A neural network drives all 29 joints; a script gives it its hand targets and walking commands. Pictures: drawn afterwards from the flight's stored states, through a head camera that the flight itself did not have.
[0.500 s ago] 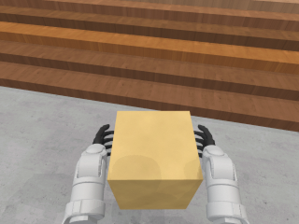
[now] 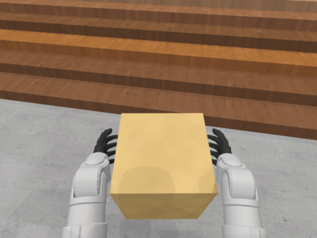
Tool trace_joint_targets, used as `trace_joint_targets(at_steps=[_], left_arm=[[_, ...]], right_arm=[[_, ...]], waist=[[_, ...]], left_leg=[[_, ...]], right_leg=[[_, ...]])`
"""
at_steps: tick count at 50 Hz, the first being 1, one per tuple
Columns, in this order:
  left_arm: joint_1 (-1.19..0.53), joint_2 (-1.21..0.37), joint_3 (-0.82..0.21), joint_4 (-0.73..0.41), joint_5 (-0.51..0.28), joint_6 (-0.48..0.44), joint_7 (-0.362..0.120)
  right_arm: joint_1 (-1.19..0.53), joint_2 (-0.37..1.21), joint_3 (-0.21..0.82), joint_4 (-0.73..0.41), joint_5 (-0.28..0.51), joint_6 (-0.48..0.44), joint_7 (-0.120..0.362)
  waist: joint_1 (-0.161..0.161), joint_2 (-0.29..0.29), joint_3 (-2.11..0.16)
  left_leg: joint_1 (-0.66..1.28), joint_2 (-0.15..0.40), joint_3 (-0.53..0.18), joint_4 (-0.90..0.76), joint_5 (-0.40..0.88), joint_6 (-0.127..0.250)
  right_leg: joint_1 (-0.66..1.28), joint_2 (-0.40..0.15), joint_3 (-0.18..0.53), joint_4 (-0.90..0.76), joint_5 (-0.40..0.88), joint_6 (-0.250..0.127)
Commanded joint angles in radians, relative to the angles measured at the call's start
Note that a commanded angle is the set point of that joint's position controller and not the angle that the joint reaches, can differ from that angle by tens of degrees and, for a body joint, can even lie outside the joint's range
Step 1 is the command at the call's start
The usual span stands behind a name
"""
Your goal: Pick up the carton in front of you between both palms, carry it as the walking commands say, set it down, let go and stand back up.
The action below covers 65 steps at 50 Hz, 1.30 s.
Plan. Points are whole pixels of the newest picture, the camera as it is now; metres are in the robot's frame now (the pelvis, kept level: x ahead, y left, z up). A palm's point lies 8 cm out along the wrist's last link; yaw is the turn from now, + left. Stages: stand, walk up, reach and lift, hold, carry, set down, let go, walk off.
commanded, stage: carry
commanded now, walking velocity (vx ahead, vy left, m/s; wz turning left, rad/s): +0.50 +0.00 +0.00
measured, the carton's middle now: (161, 169) +0.29 +0.00 +0.01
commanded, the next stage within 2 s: none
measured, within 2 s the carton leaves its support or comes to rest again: neither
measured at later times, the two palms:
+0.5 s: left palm (126, 98) +0.49 +0.12 +0.10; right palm (222, 102) +0.48 -0.18 +0.10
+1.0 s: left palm (132, 58) +0.80 +0.14 +0.09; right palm (201, 58) +0.80 -0.16 +0.09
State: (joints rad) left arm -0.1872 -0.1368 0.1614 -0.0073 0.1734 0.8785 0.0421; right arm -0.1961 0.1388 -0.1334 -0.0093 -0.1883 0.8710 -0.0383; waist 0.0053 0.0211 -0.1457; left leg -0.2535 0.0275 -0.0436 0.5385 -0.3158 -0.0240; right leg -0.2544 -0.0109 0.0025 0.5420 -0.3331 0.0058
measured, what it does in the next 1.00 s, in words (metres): walks ahead: left foot, then right foot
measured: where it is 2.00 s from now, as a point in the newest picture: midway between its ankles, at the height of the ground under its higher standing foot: (162, 127)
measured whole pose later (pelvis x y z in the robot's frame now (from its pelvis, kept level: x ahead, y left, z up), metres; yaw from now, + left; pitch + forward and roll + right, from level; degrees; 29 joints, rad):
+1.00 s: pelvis +0.56 -0.02 -0.01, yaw +0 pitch +3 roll +1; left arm -0.03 -0.13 0.05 -0.51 0.06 1.23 0.12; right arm -0.01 0.13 -0.05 -0.54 -0.07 1.22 -0.12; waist 0.01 -0.01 -0.11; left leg -0.51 0.05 0.24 0.49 -0.08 0.03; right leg 0.11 -0.06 -0.20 0.31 -0.46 0.03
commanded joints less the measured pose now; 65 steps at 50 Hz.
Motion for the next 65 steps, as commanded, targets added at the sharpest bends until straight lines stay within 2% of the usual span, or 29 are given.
trace_joint_targets(at_steps=[1, 2, 3, 4, 6, 9, 10, 11, 12, 13, 15, 19, 23, 25, 26, 27, 28, 29, 32, 35, 46, 48, 50, 51, 52, 53, 56, 58, 65], left_arm=[[-0.546, -0.867, -0.701, -0.145, -0.341, 0.050, -0.191], [-0.490, -0.844, -0.696, -0.158, -0.341, 0.075, -0.174], [-0.452, -0.834, -0.698, -0.193, -0.342, 0.102, -0.155], [-0.436, -0.829, -0.699, -0.235, -0.343, 0.128, -0.138], [-0.406, -0.837, -0.726, -0.332, -0.371, 0.169, -0.116], [-0.320, -0.841, -0.766, -0.445, -0.406, 0.227, -0.104], [-0.298, -0.826, -0.770, -0.470, -0.412, 0.245, -0.102], [-0.306, -0.817, -0.777, -0.518, -0.430, 0.267, -0.103], [-0.334, -0.810, -0.798, -0.552, -0.452, 0.287, -0.108], [-0.337, -0.827, -0.811, -0.571, -0.468, 0.297, -0.114], [-0.350, -0.842, -0.806, -0.567, -0.485, 0.309, -0.114], [-0.270, -0.815, -0.762, -0.559, -0.452, 0.324, -0.080], [-0.219, -0.751, -0.723, -0.547, -0.410, 0.348, -0.049], [-0.221, -0.731, -0.710, -0.547, -0.408, 0.360, -0.043], [-0.225, -0.724, -0.704, -0.545, -0.407, 0.368, -0.041], [-0.218, -0.707, -0.694, -0.537, -0.401, 0.373, -0.038], [-0.236, -0.712, -0.693, -0.530, -0.407, 0.373, -0.039], [-0.255, -0.751, -0.714, -0.544, -0.423, 0.376, -0.046], [-0.337, -0.874, -0.772, -0.590, -0.461, 0.353, -0.079], [-0.323, -0.899, -0.803, -0.605, -0.481, 0.331, -0.108], [-0.221, -0.780, -0.765, -0.566, -0.445, 0.344, -0.114], [-0.225, -0.781, -0.765, -0.570, -0.440, 0.343, -0.110], [-0.246, -0.777, -0.775, -0.602, -0.441, 0.343, -0.106], [-0.272, -0.764, -0.779, -0.628, -0.444, 0.343, -0.102], [-0.298, -0.774, -0.792, -0.671, -0.457, 0.350, -0.101], [-0.315, -0.780, -0.804, -0.682, -0.465, 0.347, -0.101], [-0.326, -0.838, -0.804, -0.677, -0.467, 0.331, -0.099], [-0.323, -0.847, -0.801, -0.668, -0.459, 0.325, -0.091], [-0.480, -0.659, -0.752, -0.604, -0.437, 0.362, -0.027]], right_arm=[[-0.500, 0.878, 0.673, -0.139, 0.313, 0.065, 0.168], [-0.485, 0.862, 0.689, -0.172, 0.330, 0.093, 0.159], [-0.488, 0.848, 0.709, -0.215, 0.356, 0.120, 0.152], [-0.486, 0.845, 0.729, -0.248, 0.381, 0.143, 0.145], [-0.419, 0.852, 0.753, -0.307, 0.420, 0.182, 0.132], [-0.302, 0.874, 0.757, -0.392, 0.437, 0.232, 0.109], [-0.246, 0.868, 0.744, -0.402, 0.428, 0.249, 0.101], [-0.201, 0.848, 0.722, -0.409, 0.404, 0.260, 0.090], [-0.179, 0.857, 0.706, -0.417, 0.382, 0.269, 0.080], [-0.186, 0.868, 0.706, -0.472, 0.394, 0.283, 0.076], [-0.267, 0.868, 0.733, -0.536, 0.430, 0.302, 0.070], [-0.278, 0.825, 0.762, -0.576, 0.473, 0.330, 0.067], [-0.249, 0.760, 0.751, -0.556, 0.482, 0.360, 0.066], [-0.252, 0.734, 0.741, -0.559, 0.482, 0.375, 0.064], [-0.253, 0.715, 0.735, -0.558, 0.482, 0.383, 0.063], [-0.278, 0.699, 0.730, -0.575, 0.482, 0.393, 0.063], [-0.305, 0.704, 0.739, -0.587, 0.489, 0.403, 0.065], [-0.305, 0.734, 0.745, -0.566, 0.491, 0.402, 0.069], [-0.306, 0.860, 0.754, -0.548, 0.484, 0.374, 0.090], [-0.245, 0.910, 0.752, -0.531, 0.437, 0.340, 0.091], [-0.196, 0.820, 0.754, -0.552, 0.414, 0.346, 0.074], [-0.208, 0.816, 0.755, -0.562, 0.428, 0.348, 0.080], [-0.203, 0.812, 0.751, -0.572, 0.441, 0.346, 0.086], [-0.205, 0.811, 0.749, -0.586, 0.445, 0.346, 0.089], [-0.229, 0.798, 0.744, -0.586, 0.450, 0.340, 0.091], [-0.229, 0.829, 0.752, -0.587, 0.467, 0.339, 0.093], [-0.298, 0.873, 0.785, -0.652, 0.500, 0.330, 0.097], [-0.318, 0.869, 0.793, -0.664, 0.509, 0.327, 0.096], [-0.446, 0.643, 0.717, -0.580, 0.497, 0.368, 0.063]], waist=[[0.008, -0.120, -0.081], [0.017, -0.277, -0.071], [0.020, -0.293, -0.034], [0.027, -0.228, -0.033], [0.020, -0.168, -0.106], [0.001, -0.141, -0.208], [-0.016, -0.056, -0.250], [-0.032, 0.207, -0.248], [-0.038, 0.258, -0.177], [-0.039, 0.150, -0.136], [-0.037, 0.049, -0.131], [-0.024, 0.098, -0.108], [-0.017, 0.142, -0.066], [-0.001, 0.102, -0.101], [0.011, 0.051, -0.144], [0.031, -0.142, -0.180], [0.029, -0.326, -0.190], [0.021, -0.224, -0.170], [0.007, -0.043, -0.176], [0.011, -0.103, -0.182], [0.016, -0.178, 0.017], [0.011, -0.189, 0.006], [-0.020, -0.141, -0.100], [-0.046, -0.073, -0.176], [-0.045, 0.197, -0.271], [-0.031, 0.264, -0.259], [-0.024, 0.026, -0.231], [-0.019, 0.046, -0.231], [-0.037, 0.107, -0.103]], left_leg=[[-0.223, 0.053, 0.025, 0.038, -0.223, 0.050], [-0.390, -0.009, 0.140, 0.222, -0.164, 0.016], [-0.495, 0.001, 0.158, 0.218, -0.219, 0.015], [-0.498, 0.012, 0.147, 0.198, -0.239, 0.019], [-0.379, -0.014, 0.189, 0.079, -0.155, 0.026], [0.138, -0.056, 0.262, -0.180, 0.092, 0.031], [0.397, 0.042, 0.145, -0.209, 0.064, 0.057], [0.537, 0.299, -0.271, -0.295, -0.051, 0.161], [0.549, 0.430, -0.464, -0.305, 0.102, 0.273], [0.514, 0.437, -0.425, -0.285, 0.207, 0.300], [0.477, 0.381, -0.274, -0.306, 0.253, 0.246], [0.319, 0.258, 0.007, -0.343, 0.272, 0.161], [0.169, 0.223, 0.141, -0.285, 0.284, 0.108], [0.054, 0.173, 0.238, -0.088, 0.362, 0.068], [-0.044, 0.139, 0.274, 0.081, 0.345, 0.040], [-0.204, 0.060, 0.283, 0.369, 0.156, -0.005], [-0.416, -0.031, 0.199, 0.589, -0.152, -0.011], [-0.472, 0.042, 0.085, 0.706, -0.171, 0.031], [-0.426, 0.137, 0.044, 0.626, -0.005, 0.058], [-0.369, 0.103, 0.108, 0.461, 0.058, 0.036], [-0.356, 0.031, 0.266, 0.002, 0.277, 0.047], [-0.236, 0.008, 0.301, -0.028, 0.265, 0.064], [0.083, -0.068, 0.370, -0.079, 0.192, 0.067], [0.305, 0.026, 0.238, -0.076, 0.116, 0.075], [0.504, 0.325, -0.304, -0.190, -0.102, 0.226], [0.534, 0.395, -0.510, -0.320, 0.036, 0.276], [0.377, 0.341, -0.196, -0.263, 0.352, 0.212], [0.289, 0.290, -0.067, -0.292, 0.307, 0.166], [0.279, 0.217, 0.106, -0.334, 0.323, 0.178]], right_leg=[[0.149, -0.152, 0.166, -0.235, -0.200, -0.067], [0.275, -0.274, 0.363, -0.299, -0.141, -0.127], [0.324, -0.331, 0.452, -0.301, 0.034, -0.185], [0.343, -0.339, 0.423, -0.282, 0.194, -0.206], [0.339, -0.298, 0.276, -0.236, 0.332, -0.176], [0.080, -0.170, 0.008, -0.081, 0.196, -0.081], [-0.125, -0.135, -0.068, 0.066, 0.121, -0.043], [-0.387, -0.048, -0.163, 0.322, -0.038, 0.004], [-0.553, -0.015, -0.112, 0.435, -0.208, -0.007], [-0.604, -0.074, -0.047, 0.500, -0.239, -0.024], [-0.610, -0.107, -0.046, 0.457, -0.187, -0.024], [-0.393, -0.058, -0.145, 0.175, 0.022, -0.001], [-0.138, -0.012, -0.238, -0.015, 0.212, -0.012], [0.120, 0.035, -0.310, -0.056, 0.176, -0.022], [0.289, -0.016, -0.246, -0.060, 0.128, -0.030], [0.377, -0.259, 0.177, -0.233, -0.144, -0.102], [0.456, -0.435, 0.554, -0.375, -0.160, -0.224], [0.423, -0.446, 0.517, -0.363, -0.067, -0.240], [0.282, -0.361, 0.253, -0.350, 0.108, -0.163], [0.251, -0.300, 0.080, -0.376, 0.162, -0.127], [0.346, -0.235, -0.140, -0.351, 0.526, -0.108], [0.342, -0.232, -0.176, -0.266, 0.686, -0.091], [0.259, -0.172, -0.262, 0.025, 0.763, -0.056], [0.094, -0.149, -0.242, 0.235, 0.562, -0.036], [-0.203, -0.031, -0.216, 0.570, 0.283, 0.011], [-0.380, 0.041, -0.077, 0.744, -0.131, 0.002], [-0.398, -0.114, 0.013, 0.744, -0.021, -0.048], [-0.338, -0.118, -0.013, 0.623, 0.043, -0.043], [-0.435, -0.092, -0.124, 0.279, 0.204, -0.014]])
